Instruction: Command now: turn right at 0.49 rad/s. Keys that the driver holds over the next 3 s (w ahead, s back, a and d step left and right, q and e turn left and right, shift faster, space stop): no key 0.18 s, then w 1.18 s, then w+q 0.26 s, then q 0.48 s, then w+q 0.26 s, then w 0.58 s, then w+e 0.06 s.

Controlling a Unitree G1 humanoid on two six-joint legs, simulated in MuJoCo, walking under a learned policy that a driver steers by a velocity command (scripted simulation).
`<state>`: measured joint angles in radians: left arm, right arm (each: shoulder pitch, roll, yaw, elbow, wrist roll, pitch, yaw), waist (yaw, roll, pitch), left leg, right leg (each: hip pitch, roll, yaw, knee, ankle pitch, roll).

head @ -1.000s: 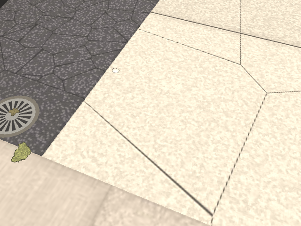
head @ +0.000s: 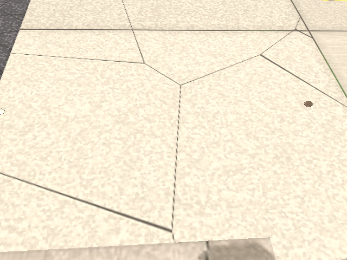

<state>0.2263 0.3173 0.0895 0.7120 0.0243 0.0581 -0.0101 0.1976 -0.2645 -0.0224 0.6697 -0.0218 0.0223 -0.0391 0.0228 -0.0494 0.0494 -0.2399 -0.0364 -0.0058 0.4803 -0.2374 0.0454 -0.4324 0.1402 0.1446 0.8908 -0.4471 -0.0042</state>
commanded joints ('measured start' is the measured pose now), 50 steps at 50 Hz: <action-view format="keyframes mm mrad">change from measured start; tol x32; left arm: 1 62 110 34 -31 0 0 -14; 50 25 -2 -47 137 15 -93 -32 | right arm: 1 -75 -120 -31 -83 -3 -18 0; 50 175 -78 -38 185 14 -120 55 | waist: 1 31 174 -36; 13 -43 234 -48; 17 99 -220 80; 35 11 -57 79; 40 -142 291 -340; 50 -7 103 38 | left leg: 1 35 254 -206 -208 261 148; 9 154 252 -140 -145 327 168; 16 -378 91 -18 150 -371 37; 24 -492 93 26 485 16 -32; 34 -334 73 79 153 80 3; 38 281 39 56 28 17 89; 39 555 357 -390 -60 -276 173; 40 513 455 -761 -258 -313 219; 50 108 230 -127 -394 173 168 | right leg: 1 -70 -42 -34 277 23 27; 14 375 -53 -205 -517 109 -60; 17 499 -505 482 -820 -342 -222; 37 419 -324 -62 -435 968 -133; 40 -125 -47 -72 351 -41 -72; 50 -225 -257 -145 140 315 -38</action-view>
